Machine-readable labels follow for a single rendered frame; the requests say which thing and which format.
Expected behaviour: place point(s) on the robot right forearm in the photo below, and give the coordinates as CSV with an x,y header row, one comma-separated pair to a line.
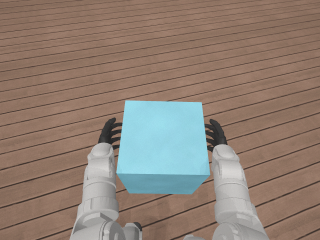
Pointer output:
x,y
231,190

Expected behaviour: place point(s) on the robot left forearm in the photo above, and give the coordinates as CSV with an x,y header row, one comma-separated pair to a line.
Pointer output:
x,y
99,189

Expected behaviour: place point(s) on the left robot upper arm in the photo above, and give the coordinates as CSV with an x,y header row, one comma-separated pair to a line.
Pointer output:
x,y
106,230

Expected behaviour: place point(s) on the left robot shin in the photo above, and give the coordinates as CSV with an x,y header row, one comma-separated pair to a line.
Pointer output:
x,y
131,225

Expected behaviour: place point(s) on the robot left hand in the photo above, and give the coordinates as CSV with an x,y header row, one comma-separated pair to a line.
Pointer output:
x,y
107,133

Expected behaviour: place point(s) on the right robot upper arm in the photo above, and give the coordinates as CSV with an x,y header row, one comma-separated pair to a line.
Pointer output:
x,y
230,230

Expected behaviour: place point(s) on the robot right hand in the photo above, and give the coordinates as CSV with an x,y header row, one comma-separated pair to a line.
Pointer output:
x,y
217,134

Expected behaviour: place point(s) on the robot left thigh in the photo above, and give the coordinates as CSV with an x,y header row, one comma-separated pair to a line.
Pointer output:
x,y
132,233

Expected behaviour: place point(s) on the carton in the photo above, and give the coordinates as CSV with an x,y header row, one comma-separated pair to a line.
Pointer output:
x,y
163,147

